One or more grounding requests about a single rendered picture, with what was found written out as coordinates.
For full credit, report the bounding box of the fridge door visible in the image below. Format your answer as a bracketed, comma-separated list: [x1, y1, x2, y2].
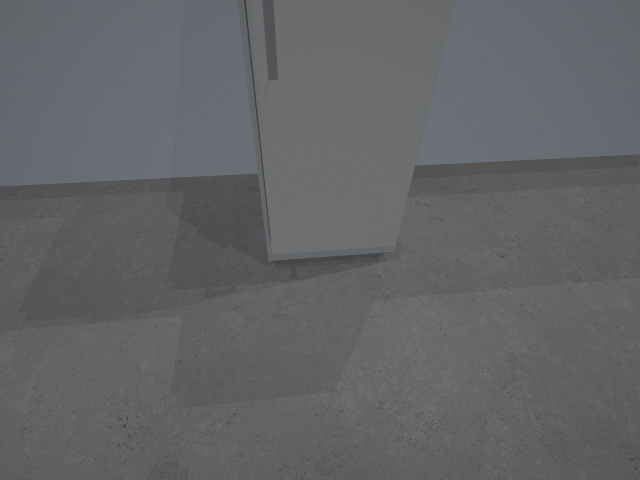
[246, 0, 455, 254]

